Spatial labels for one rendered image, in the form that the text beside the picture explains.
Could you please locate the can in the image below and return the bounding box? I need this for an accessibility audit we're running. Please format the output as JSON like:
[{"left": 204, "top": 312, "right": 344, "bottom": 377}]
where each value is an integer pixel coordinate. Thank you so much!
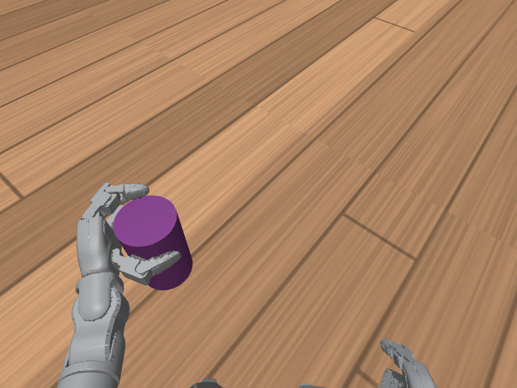
[{"left": 113, "top": 196, "right": 192, "bottom": 290}]

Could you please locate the left robot arm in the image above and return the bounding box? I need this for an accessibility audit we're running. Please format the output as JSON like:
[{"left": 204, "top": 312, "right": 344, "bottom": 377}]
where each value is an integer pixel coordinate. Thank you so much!
[{"left": 57, "top": 272, "right": 129, "bottom": 388}]

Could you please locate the right robot hand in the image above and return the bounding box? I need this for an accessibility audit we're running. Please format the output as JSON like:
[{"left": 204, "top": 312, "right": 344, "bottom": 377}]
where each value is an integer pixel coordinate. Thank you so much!
[{"left": 377, "top": 339, "right": 437, "bottom": 388}]

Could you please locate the left robot hand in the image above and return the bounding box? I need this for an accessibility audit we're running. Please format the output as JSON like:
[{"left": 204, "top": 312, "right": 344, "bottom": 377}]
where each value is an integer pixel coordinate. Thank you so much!
[{"left": 77, "top": 183, "right": 181, "bottom": 285}]

